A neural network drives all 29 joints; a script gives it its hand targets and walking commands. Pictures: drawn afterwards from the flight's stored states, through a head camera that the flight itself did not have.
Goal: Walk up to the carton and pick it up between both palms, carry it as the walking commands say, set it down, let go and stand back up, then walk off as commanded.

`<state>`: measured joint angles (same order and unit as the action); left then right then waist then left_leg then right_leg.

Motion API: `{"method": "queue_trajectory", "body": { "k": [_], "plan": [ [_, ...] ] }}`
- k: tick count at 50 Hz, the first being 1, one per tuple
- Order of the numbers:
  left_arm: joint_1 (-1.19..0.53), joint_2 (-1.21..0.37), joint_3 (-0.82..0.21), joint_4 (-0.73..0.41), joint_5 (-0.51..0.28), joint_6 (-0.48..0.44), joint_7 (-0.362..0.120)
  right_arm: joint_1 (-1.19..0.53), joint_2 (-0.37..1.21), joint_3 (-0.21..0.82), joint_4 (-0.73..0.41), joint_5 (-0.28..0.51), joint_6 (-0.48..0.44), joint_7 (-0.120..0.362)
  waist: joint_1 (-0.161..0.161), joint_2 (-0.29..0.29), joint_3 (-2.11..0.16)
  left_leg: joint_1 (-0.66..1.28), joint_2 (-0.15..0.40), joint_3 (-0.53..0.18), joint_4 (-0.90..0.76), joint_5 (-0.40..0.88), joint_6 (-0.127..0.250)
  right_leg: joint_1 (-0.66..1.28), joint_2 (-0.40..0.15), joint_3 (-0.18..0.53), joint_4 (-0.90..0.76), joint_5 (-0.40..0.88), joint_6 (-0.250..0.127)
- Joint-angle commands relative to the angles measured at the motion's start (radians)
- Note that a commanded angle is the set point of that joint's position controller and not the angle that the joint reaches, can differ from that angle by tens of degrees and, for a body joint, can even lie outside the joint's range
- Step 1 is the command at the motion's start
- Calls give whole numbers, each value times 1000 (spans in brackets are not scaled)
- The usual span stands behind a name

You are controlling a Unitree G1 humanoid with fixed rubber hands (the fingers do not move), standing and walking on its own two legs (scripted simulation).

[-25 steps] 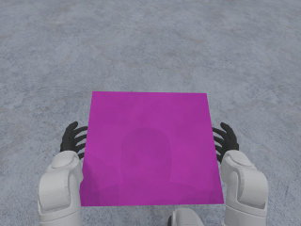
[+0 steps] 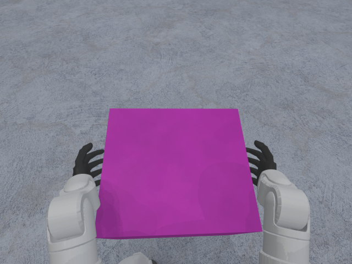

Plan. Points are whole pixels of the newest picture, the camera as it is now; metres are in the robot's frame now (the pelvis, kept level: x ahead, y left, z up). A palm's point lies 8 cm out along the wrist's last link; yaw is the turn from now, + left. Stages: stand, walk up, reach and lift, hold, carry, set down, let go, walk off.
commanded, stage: carry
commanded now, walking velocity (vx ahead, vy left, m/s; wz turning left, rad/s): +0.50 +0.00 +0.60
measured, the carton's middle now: (174, 177) +0.32 +0.01 -0.01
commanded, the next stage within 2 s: none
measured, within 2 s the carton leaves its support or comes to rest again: neither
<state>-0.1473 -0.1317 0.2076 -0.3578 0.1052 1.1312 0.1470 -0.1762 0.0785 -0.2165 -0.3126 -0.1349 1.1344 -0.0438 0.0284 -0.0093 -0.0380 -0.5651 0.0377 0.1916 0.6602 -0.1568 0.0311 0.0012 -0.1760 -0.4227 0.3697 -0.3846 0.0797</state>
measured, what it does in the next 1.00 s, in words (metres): walks ahead, turning left: left foot, then right foot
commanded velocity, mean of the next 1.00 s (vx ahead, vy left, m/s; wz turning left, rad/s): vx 0.50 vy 0.00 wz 0.60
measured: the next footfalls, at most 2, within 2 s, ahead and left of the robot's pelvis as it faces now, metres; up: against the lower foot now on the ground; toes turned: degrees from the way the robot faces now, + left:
left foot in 0.08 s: +0.20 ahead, +0.08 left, +0.00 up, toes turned +10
right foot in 0.50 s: +0.57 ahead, -0.05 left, +0.00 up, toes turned +5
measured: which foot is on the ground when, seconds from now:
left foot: up 0.00-0.06, down 0.08-0.52, up 0.54-0.98, down 1.00-1.00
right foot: down 0.00-0.10, up 0.12-0.48, down 0.50-1.00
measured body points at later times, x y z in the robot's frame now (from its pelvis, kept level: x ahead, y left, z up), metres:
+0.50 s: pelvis +0.38 +0.01 -0.01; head +0.38 +0.02 +0.44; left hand +0.59 +0.27 +0.07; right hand +0.69 -0.09 +0.07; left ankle +0.17 +0.06 -0.72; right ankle +0.53 -0.06 -0.74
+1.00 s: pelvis +0.68 +0.16 -0.02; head +0.69 +0.14 +0.43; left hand +0.83 +0.45 +0.06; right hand +1.02 +0.13 +0.05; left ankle +0.72 +0.25 -0.74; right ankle +0.54 -0.05 -0.72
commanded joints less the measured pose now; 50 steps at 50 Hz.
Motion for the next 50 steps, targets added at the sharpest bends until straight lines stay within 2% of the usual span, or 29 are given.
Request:
{"method": "queue_trajectory", "body": {
  "k": [1,2,3,4,5,6,7,8,9,12,16,19,22,23,24,25,26,27,28,29,31,34,37,43,45,46,48,49,50],
  "plan": [
    [-487,-781,-785,-17,-435,40,-397,-435,817,774,-25,414,24,272,-20,-201,-205,132,-101,95,-82,27,17,138,-171,55,61,948,-66],
    [-473,-774,-784,-11,-430,45,-397,-433,816,777,-22,417,26,273,-25,-230,-237,192,-139,121,-122,13,31,160,-166,45,161,1042,-46],
    [-470,-769,-783,-3,-422,48,-397,-422,814,779,-16,421,26,274,-53,-215,-296,348,-172,131,-205,38,60,112,-142,16,346,1045,-18],
    [-479,-757,-778,6,-410,50,-399,-429,809,780,-18,428,29,278,-82,-136,-354,571,-122,-21,-262,-39,97,-89,-115,63,560,806,18],
    [-488,-782,-790,3,-411,54,-401,-421,811,782,33,428,32,283,-72,153,-378,798,145,-526,-293,54,242,-463,36,125,855,193,59],
    [-461,-801,-778,34,-404,46,-404,-452,820,793,6,452,28,290,-72,265,-414,954,243,-804,-357,235,335,-737,145,318,1047,-232,68],
    [-434,-825,-768,65,-394,35,-399,-468,844,799,-2,456,33,293,-66,140,-404,955,257,-736,-319,423,311,-821,93,431,1092,-207,26],
    [-457,-856,-772,55,-404,25,-398,-484,881,807,4,462,31,298,-58,13,-395,881,250,-641,-291,524,278,-792,50,471,1041,-105,10],
    [-478,-877,-775,34,-407,13,-392,-517,904,812,-22,484,26,306,-55,-43,-368,792,236,-561,-303,570,242,-763,27,460,969,-52,10],
    [-464,-891,-773,32,-393,-12,-372,-524,902,809,-54,518,9,314,-47,29,-342,721,189,-421,-364,540,188,-698,17,405,772,36,28],
    [-430,-866,-805,-12,-388,-23,-350,-434,841,780,-76,491,6,314,-49,107,-276,704,132,-297,-355,750,170,-678,67,327,508,128,36],
    [-424,-833,-822,-39,-398,-7,-345,-373,798,759,-85,459,16,311,-55,160,-238,632,74,-225,-357,773,123,-560,124,249,291,254,20],
    [-416,-807,-825,-49,-408,10,-350,-352,766,747,-114,432,26,304,-40,177,-275,531,53,-198,-221,827,65,-287,194,199,126,311,-15],
    [-416,-806,-822,-44,-407,15,-352,-345,758,747,-118,427,31,304,-27,140,-324,454,31,-158,-78,781,40,-101,192,175,73,379,-23],
    [-405,-802,-812,-33,-401,20,-354,-361,746,747,-120,429,36,306,3,71,-373,305,-1,-116,130,634,15,129,143,170,29,409,-30],
    [-375,-792,-789,-9,-382,23,-356,-396,742,750,-123,440,42,312,31,-82,-396,121,-58,-102,389,294,7,273,-52,373,2,242,-52],
    [-349,-781,-755,47,-360,26,-361,-397,742,776,-103,444,54,318,-5,-309,-409,-85,-130,-120,620,-280,-9,292,-342,797,-94,270,-198],
    [-350,-799,-758,43,-370,30,-362,-409,759,783,-74,448,56,322,-13,-201,-427,-92,-29,-216,711,-296,17,231,-375,818,-99,109,-265],
    [-371,-829,-765,40,-377,29,-366,-434,784,789,-63,455,53,326,-11,-117,-349,-101,16,-232,714,-243,19,122,-344,748,-130,23,-266],
    [-419,-845,-783,10,-392,25,-370,-460,810,790,-64,464,44,328,-11,-45,-274,-108,57,-228,667,-185,8,27,-319,645,-162,-12,-240],
    [-459,-878,-800,19,-421,21,-379,-485,841,777,-56,466,33,326,-24,-85,-225,-78,82,-198,527,-120,-13,-35,-259,466,-182,53,-170],
    [-486,-860,-793,22,-440,12,-393,-489,849,763,-37,447,16,310,-22,-131,-196,-56,59,-127,361,-82,-19,-34,-240,330,-213,133,-148],
    [-494,-825,-781,13,-443,12,-401,-469,852,759,-16,429,8,292,-18,-133,-170,-87,46,-80,258,-38,-14,38,-230,247,-207,254,-148],
    [-489,-788,-767,16,-437,32,-414,-455,848,766,-2,408,15,272,-12,-152,-100,-73,15,20,113,16,10,147,-188,100,-135,494,-106],
    [-490,-780,-767,17,-432,39,-413,-458,842,770,-4,409,22,272,-14,-162,-105,7,-36,79,26,12,22,165,-172,47,-67,784,-84],
    [-488,-776,-770,14,-430,42,-411,-462,840,774,-8,412,25,273,-12,-183,-121,49,-75,113,-16,15,25,192,-165,38,-19,976,-70],
    [-472,-765,-766,14,-420,45,-409,-466,841,785,-19,420,28,274,-19,-251,-189,161,-150,160,-106,3,45,261,-158,31,162,1214,-37],
    [-463,-764,-763,18,-414,44,-409,-459,841,790,-21,427,29,277,-41,-252,-257,308,-190,176,-211,36,72,234,-139,14,346,1210,-16],
    [-474,-756,-756,21,-404,44,-409,-457,841,793,-26,436,32,283,-75,-186,-311,543,-166,57,-270,16,103,24,-113,60,559,947,12]
  ]
}}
